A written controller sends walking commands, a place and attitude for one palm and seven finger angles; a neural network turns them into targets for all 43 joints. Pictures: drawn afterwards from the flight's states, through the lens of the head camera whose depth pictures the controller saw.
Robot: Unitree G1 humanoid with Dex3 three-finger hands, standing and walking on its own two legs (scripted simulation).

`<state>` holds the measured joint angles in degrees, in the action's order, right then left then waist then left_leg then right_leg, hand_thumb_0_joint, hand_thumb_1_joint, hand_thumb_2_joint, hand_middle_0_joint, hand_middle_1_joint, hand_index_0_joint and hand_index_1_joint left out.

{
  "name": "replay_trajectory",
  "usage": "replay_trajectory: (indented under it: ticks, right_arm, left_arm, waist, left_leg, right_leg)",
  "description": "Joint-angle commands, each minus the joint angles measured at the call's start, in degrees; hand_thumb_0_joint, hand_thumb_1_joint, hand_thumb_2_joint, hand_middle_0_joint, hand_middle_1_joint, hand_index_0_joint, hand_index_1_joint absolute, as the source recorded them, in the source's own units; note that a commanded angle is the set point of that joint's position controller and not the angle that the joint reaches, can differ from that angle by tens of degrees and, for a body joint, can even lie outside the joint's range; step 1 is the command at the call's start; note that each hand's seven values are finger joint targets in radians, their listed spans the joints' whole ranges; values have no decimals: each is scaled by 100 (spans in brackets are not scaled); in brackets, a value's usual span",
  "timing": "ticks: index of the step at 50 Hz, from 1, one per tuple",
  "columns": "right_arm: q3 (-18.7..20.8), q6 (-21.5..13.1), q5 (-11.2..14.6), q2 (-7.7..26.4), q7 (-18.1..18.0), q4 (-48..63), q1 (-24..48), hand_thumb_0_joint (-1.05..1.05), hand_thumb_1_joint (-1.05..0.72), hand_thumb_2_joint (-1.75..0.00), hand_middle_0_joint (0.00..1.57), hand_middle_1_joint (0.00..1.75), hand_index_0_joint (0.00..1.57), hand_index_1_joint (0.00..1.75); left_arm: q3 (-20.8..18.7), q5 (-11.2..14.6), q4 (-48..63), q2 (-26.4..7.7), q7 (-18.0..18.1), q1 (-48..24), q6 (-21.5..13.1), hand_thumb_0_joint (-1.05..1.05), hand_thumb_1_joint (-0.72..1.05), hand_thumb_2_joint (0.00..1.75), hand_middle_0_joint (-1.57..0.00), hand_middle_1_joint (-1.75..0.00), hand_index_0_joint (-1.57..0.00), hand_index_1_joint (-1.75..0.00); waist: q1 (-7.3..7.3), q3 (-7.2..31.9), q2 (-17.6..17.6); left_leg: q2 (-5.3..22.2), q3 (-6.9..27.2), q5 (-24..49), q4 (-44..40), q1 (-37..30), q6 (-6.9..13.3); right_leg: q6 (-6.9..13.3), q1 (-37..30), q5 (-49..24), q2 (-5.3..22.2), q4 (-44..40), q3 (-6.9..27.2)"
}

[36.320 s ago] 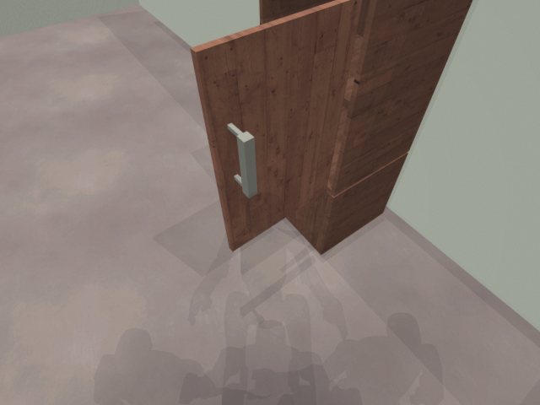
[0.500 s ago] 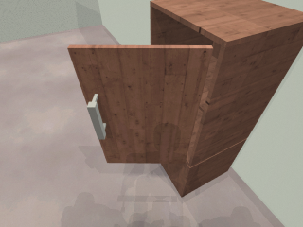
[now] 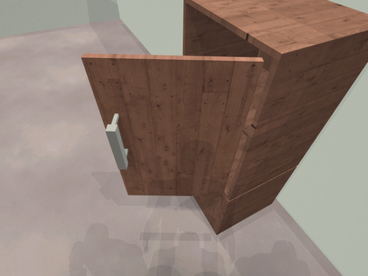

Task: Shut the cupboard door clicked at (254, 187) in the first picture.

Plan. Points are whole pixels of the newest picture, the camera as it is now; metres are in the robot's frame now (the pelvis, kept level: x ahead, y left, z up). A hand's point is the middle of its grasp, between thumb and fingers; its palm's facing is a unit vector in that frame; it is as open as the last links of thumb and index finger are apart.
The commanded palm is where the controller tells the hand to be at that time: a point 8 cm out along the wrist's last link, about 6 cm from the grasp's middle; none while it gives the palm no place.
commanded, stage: look again from close up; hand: left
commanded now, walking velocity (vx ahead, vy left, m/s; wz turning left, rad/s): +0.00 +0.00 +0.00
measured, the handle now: (119, 142) +0.45 +0.20 +0.01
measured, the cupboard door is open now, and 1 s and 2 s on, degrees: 62 62 62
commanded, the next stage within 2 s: raise the hand and make a fist in 0.32 s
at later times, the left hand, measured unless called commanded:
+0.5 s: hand out of the picture +0.08 +0.21 -0.14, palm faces +0.16 -0.97 -0.20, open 7.3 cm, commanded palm +0.12 +0.23 -0.07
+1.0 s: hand (95, 267) +0.15 +0.19 -0.03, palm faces +0.18 -0.98 -0.09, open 5.4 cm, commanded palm +0.14 +0.23 -0.04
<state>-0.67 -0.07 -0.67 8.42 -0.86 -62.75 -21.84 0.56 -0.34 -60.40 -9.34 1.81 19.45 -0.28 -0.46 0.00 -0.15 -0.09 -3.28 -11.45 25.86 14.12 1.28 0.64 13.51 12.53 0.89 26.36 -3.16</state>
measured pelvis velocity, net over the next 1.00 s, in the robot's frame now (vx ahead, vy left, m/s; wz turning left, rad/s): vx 0.00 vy -0.02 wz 0.05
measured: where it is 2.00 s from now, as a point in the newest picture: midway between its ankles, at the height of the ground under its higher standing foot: outside the picture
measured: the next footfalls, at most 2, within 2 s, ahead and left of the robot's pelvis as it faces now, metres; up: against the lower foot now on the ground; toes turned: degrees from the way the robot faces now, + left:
none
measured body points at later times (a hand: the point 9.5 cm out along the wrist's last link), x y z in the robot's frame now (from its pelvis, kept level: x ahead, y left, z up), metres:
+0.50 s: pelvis +0.02 +0.02 +0.00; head +0.03 +0.04 +0.45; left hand +0.07 +0.26 -0.12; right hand +0.05 -0.21 -0.14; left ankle +0.03 +0.10 -0.74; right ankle +0.02 -0.11 -0.74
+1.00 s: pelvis +0.00 -0.02 -0.11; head +0.07 -0.01 +0.33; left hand +0.14 +0.24 -0.02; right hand +0.27 -0.22 -0.16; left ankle +0.03 +0.10 -0.74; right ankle +0.02 -0.11 -0.74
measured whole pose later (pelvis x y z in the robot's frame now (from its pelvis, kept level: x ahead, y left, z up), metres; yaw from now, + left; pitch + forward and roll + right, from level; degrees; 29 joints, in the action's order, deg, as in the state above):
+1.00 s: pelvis +0.00 -0.02 -0.11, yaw +3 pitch +15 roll -3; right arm 1.5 -15.3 0.1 15.1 -1.5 -29.5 -5.9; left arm -7.9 17.1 8.0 -12.3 -13.4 33.6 -35.2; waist 5.4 7.8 1.8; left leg 1.4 3.0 -31.9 73.5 56.7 -0.3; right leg 2.9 52.4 33.5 0.9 70.7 -8.7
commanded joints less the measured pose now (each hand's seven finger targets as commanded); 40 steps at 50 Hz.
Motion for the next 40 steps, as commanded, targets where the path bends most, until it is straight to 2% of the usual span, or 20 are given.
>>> replay_trajectory:
  ticks: [1, 20, 21, 22, 23, 24, 25, 26, 27, 28, 29, 30, 31, 32, 33, 34, 35, 38, 39, 40]
  right_arm:
    - [88, -178, 20, 481, -25, 166, -84, 0, -90, -90, 20, 30, 20, 30]
    - [119, -214, 32, 526, -74, 2, 262, 0, -90, -90, 20, 30, 20, 30]
    - [108, -224, 61, 724, -33, 419, 776, 0, -90, -90, 20, 30, 20, 30]
    - [348, -1250, 121, 2004, -524, 2382, 235, 0, -90, -90, 20, 30, 20, 30]
    - [-50, -1732, 359, 1095, -552, 2206, 770, 0, -90, -90, 20, 30, 20, 30]
    - [11, -1945, 274, 1285, -542, 1888, 839, 0, -90, -90, 20, 30, 20, 30]
    - [14, -1984, 325, 955, -343, 1679, 861, 0, -90, -90, 20, 30, 20, 30]
    - [144, -2044, 388, 1247, -225, 2129, 745, 0, -90, -90, 20, 30, 20, 30]
    - [200, -2141, 315, 1232, -206, 2434, 927, 0, -90, -90, 20, 30, 20, 30]
    - [239, -2217, 238, 1283, -169, 2532, 1004, 0, -90, -90, 20, 30, 20, 30]
    - [358, -2207, 224, 1279, -98, 2688, 984, 0, -90, -90, 20, 30, 20, 30]
    - [381, -2172, 198, 1231, -10, 2815, 1025, 0, -90, -90, 20, 30, 20, 30]
    - [476, -2134, 145, 1181, 61, 2985, 1104, 0, -90, -90, 20, 30, 20, 30]
    - [532, -2063, 101, 1199, 135, 3107, 1207, 0, -90, -90, 20, 30, 20, 30]
    - [605, -1987, 55, 1228, 199, 3253, 1310, 0, -90, -90, 20, 30, 20, 30]
    - [676, -1880, 52, 1273, 281, 3364, 1404, 0, -90, -90, 20, 30, 20, 30]
    - [694, -1802, 28, 1277, 332, 3601, 1535, 0, -90, -90, 20, 30, 20, 30]
    - [665, -1605, 73, 1153, 334, 4120, 1791, 0, -90, -90, 20, 30, 20, 30]
    - [664, -1563, 58, 1136, 310, 4180, 1741, 0, -90, -90, 20, 30, 20, 30]
    - [647, -1554, 63, 1129, 280, 4319, 1754, 0, -90, -90, 20, 30, 20, 30]
  left_arm:
    - [-89, -17, 164, -548, 61, 274, -155, 0, 90, 90, -20, -30, -20, -30]
    - [-52, -57, -92, -364, 87, 296, -129, 0, 90, 90, -20, -30, -20, -30]
    - [-37, -136, -283, -536, 270, 537, -183, 0, 90, 90, -20, -30, -20, -30]
    - [-1925, 712, 9578, -3355, 247, -4573, -1685, 0, 90, 90, -20, -30, -20, -30]
    - [-16, 751, 7904, -861, 282, -720, -1220, 0, 90, 90, -22, -32, -22, -32]
    - [-179, 953, 7546, -720, 549, -628, -872, 0, 90, 90, -24, -34, -24, -34]
    - [649, 871, 5578, 717, 521, 936, -180, 0, 90, 90, -25, -36, -25, -36]
    - [877, 1008, 6823, 622, 546, -111, -342, 0, 90, 90, -27, -38, -27, -38]
    - [701, 899, 6721, 522, 514, -57, -586, 0, 90, 90, -29, -40, -29, -40]
    - [563, 830, 6222, 442, 452, 47, -859, 0, 90, 90, -31, -42, -31, -42]
    - [130, 851, 5560, 277, 332, 1011, -1109, 0, 90, 90, -33, -44, -33, -44]
    - [192, 898, 5109, 507, 101, 1479, -1481, 0, 90, 90, -35, -46, -35, -46]
    - [-93, 1042, 4993, 480, -215, 2150, -1916, 0, 90, 90, -36, -48, -36, -48]
    - [-297, 1186, 5036, 364, -582, 2390, -2392, 0, 90, 90, -38, -50, -38, -50]
    - [-519, 1322, 5128, 213, -968, 2524, -2877, 0, 90, 90, -40, -52, -40, -52]
    - [-975, 1366, 4992, -215, -1301, 2612, -3265, 0, 90, 90, -42, -54, -42, -54]
    - [-1066, 1388, 5185, -301, -1549, 2518, -3559, 0, 90, 90, -44, -56, -44, -56]
    - [-1293, 1237, 6187, -665, -1586, 2261, -3536, 0, 90, 90, -49, -62, -49, -62]
    - [-1456, 1240, 6723, -928, -1477, 1846, -3499, 0, 90, 90, -51, -64, -51, -64]
    - [-1368, 1295, 7265, -878, -1400, 1607, -3495, 0, 90, 90, -53, -66, -53, -66]
  waist:
    - [48, -325, -58]
    - [57, -395, 28]
    - [238, -556, -6]
    - [-1051, 1755, 475]
    - [-85, 2460, 1986]
    - [-50, 2110, 1621]
    - [-115, 888, 949]
    - [-300, 179, 800]
    - [-329, -225, 532]
    - [-387, -690, -62]
    - [-164, -713, -699]
    - [-71, -649, -1539]
    - [199, -327, -1990]
    - [300, -93, -2187]
    - [427, 196, -2162]
    - [555, 378, -1535]
    - [577, 549, -1044]
    - [778, 1297, 707]
    - [754, 1515, 1078]
    - [667, 1808, 1186]
  left_leg:
    - [493, 587, -132, -651, 178, 12]
    - [589, 650, 294, -843, -199, 79]
    - [699, 449, 872, 239, 70, -65]
    - [391, 649, 1525, -139, -1731, 11]
    - [375, 489, 1992, -86, -2276, -177]
    - [445, 601, 1932, -353, -1712, -451]
    - [456, 831, 923, -619, -781, -387]
    - [363, 967, -243, -460, -166, -307]
    - [247, 1029, -895, -234, 330, -232]
    - [124, 1006, -1195, 76, 860, -169]
    - [38, 937, -1257, 345, 1242, -198]
    - [26, 841, -1112, 718, 1590, -213]
    - [-3, 712, -909, 1073, 1845, -249]
    - [-31, 572, -775, 1404, 2110, -303]
    - [-77, 438, -640, 1718, 2324, -345]
    - [-123, 360, -490, 1982, 2478, -404]
    - [-179, 290, -386, 2209, 2627, -396]
    - [-189, 179, -207, 2584, 2739, -291]
    - [-160, 241, -215, 2676, 2725, -287]
    - [-115, 283, -311, 2789, 2669, -220]
  right_leg:
    - [200, -50, 198, 553, -677, 680]
    - [69, -195, -395, 530, -570, 499]
    - [50, 17, -1260, 710, -551, 659]
    - [5, -77, -1267, -29, 238, 102]
    - [124, 222, -177, -270, 584, -139]
    - [137, 198, 289, -306, 720, -228]
    - [47, 760, 718, -136, 866, -239]
    - [57, 839, 501, -47, 705, -204]
    - [53, 997, 448, -18, 527, -253]
    - [49, 1378, 638, -7, 475, -262]
    - [74, 1558, 1005, -26, 511, -322]
    - [67, 1870, 1272, -78, 810, -437]
    - [90, 2008, 1382, -131, 1103, -479]
    - [106, 2157, 1387, -137, 1391, -461]
    - [133, 2162, 1243, -118, 1676, -380]
    - [210, 2119, 930, -77, 2016, -268]
    - [239, 2136, 638, -57, 2369, -244]
    - [282, 2481, 284, -69, 3132, -139]
    - [291, 2567, 317, -85, 3255, -87]
    - [275, 2692, 403, -101, 3256, -1]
